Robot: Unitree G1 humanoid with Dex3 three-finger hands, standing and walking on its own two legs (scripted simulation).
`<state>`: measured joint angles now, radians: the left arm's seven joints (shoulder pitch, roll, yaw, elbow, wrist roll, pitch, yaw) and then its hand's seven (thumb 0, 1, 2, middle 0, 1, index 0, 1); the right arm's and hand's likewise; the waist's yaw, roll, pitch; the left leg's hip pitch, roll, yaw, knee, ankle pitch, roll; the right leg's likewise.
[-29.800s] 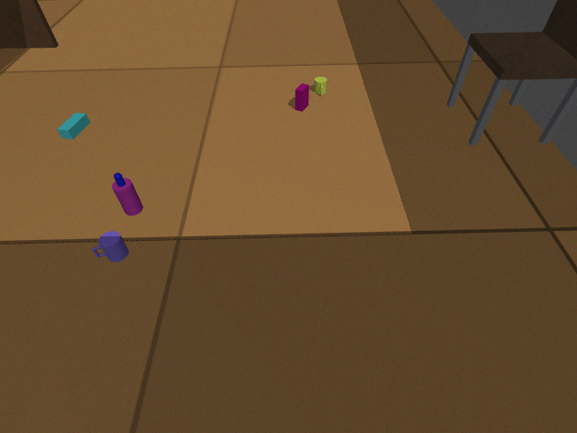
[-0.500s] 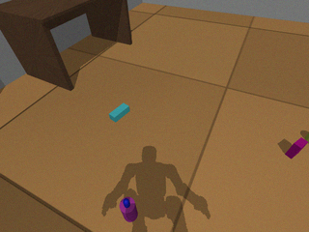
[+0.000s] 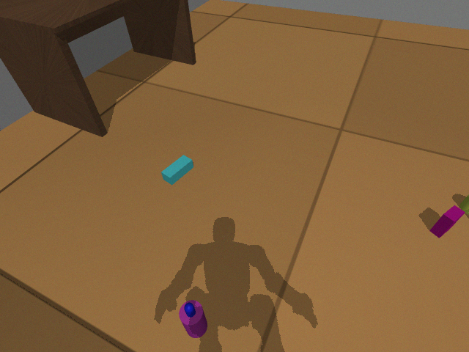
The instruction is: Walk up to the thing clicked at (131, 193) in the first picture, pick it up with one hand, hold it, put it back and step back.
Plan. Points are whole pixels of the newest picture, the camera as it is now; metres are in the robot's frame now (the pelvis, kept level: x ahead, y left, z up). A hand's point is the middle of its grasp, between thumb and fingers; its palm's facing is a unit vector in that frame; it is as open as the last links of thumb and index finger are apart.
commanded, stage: stand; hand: left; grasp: from the side
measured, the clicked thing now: (192, 316) +0.40 +0.21 -0.67
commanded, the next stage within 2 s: step back in 0.70 s
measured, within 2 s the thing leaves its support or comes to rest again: neither
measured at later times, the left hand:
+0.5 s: hand out of the picture +0.10 +0.25 -0.16, palm faces -0.03 -0.94 -0.34, open 7.4 cm
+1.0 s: hand out of the picture +0.07 +0.26 -0.17, palm faces -0.04 -0.90 -0.43, open 7.4 cm
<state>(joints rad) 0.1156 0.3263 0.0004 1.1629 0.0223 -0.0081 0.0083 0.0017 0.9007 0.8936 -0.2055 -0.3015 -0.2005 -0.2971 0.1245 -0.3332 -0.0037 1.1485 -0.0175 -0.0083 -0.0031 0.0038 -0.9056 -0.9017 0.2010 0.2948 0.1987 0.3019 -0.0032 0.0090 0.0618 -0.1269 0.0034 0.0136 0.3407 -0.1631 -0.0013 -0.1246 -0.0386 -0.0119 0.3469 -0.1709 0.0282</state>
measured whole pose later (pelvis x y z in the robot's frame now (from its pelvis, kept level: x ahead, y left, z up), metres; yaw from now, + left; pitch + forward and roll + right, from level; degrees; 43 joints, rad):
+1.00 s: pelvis -0.03 -0.02 -0.02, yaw -1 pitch -1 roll +1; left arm 0.10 0.41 0.05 0.98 0.01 0.04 0.01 0.00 0.90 0.89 -0.20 -0.30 -0.20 -0.30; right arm 0.05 -0.39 -0.06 0.97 -0.01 0.06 0.01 0.00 -0.90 -0.90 0.20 0.30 0.20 0.30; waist -0.01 0.00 0.16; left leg -0.34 0.02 0.02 0.62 -0.26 0.00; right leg -0.30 0.00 0.00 0.69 -0.34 -0.04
